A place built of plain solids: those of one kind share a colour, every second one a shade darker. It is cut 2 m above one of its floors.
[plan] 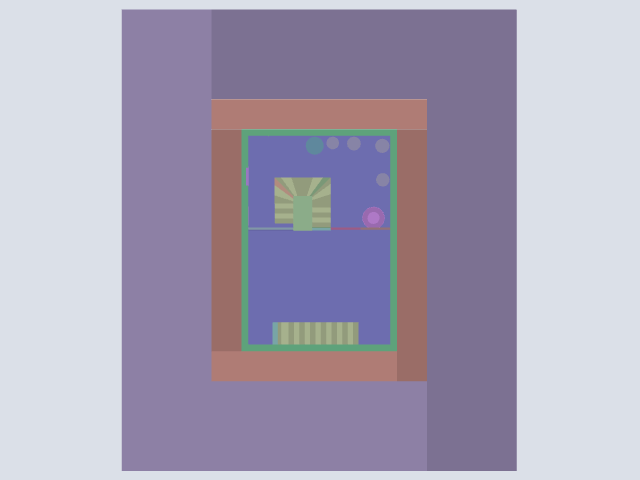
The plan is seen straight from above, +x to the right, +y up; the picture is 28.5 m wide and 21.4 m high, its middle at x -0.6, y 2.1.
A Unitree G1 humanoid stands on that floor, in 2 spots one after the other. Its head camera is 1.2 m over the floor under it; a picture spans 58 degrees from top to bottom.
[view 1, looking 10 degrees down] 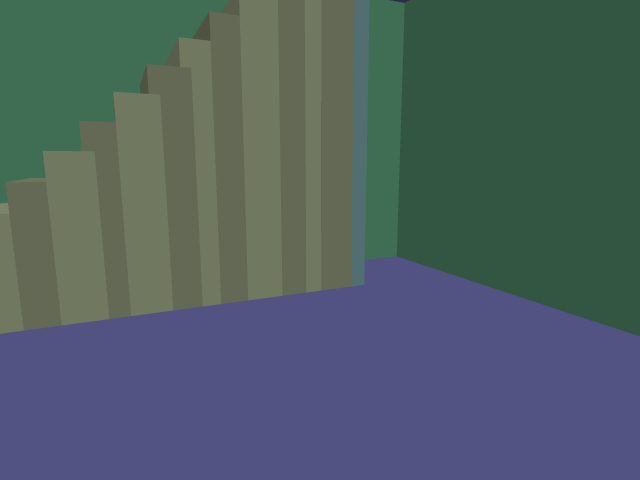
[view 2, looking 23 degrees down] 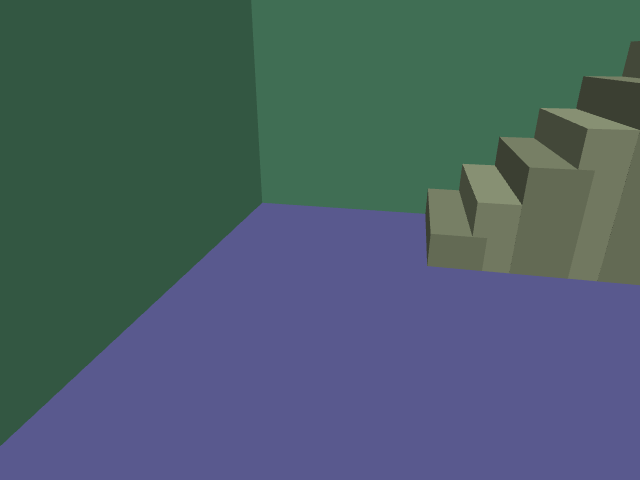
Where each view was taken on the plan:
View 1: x -0.54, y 2.06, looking -115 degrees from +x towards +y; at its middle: step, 4.07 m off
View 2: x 1.27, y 0.93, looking -78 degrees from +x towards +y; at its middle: floor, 3.07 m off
